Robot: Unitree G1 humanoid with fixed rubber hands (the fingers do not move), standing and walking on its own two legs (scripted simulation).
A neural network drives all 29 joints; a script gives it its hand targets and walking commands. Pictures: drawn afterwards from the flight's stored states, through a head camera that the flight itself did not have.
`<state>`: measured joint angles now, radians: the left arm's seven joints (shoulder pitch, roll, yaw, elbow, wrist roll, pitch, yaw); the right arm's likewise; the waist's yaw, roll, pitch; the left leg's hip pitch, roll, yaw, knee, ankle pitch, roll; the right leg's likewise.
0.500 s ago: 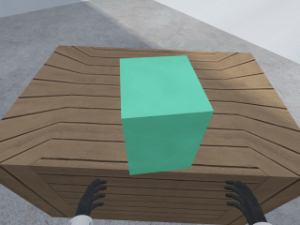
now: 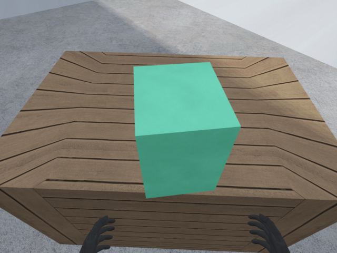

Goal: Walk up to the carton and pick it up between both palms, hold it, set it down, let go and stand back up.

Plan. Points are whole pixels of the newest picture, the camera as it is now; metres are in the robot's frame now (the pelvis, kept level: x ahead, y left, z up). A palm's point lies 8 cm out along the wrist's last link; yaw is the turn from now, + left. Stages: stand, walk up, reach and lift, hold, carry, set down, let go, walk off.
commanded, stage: set down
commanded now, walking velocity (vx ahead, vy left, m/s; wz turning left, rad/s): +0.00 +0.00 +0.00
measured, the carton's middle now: (176, 132) +0.41 +0.00 +0.06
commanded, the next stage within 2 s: let go in 0.32 s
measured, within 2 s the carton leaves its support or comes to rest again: neither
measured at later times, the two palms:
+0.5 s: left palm (88, 247) +0.17 +0.21 -0.08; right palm (268, 250) +0.16 -0.22 -0.08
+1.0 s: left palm out of the picture +0.15 +0.23 -0.10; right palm out of the picture +0.15 -0.23 -0.10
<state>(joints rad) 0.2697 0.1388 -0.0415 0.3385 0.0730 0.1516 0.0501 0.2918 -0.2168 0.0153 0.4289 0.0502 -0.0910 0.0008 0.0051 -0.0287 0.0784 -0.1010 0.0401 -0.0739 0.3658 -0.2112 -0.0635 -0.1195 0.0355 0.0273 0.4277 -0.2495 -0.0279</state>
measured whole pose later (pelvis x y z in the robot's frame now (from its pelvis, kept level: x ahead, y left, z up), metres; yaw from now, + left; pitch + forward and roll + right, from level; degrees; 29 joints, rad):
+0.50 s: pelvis +0.02 +0.00 +0.00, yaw +0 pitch -2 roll +1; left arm 0.24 0.15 0.00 0.45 0.07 0.12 -0.01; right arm 0.24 -0.18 0.02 0.66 0.01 -0.23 -0.03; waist 0.01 -0.02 0.08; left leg -0.10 0.04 -0.07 0.37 -0.24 -0.06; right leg -0.12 0.03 0.03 0.43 -0.28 -0.03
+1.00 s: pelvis +0.02 +0.01 +0.00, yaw +0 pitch -1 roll +0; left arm 0.23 0.20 0.00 0.60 0.07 0.03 0.00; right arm 0.19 -0.21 0.01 0.77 -0.02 -0.09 -0.01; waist 0.01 -0.01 0.08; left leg -0.12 0.04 -0.07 0.40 -0.26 -0.06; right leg -0.12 0.03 0.03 0.43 -0.28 -0.03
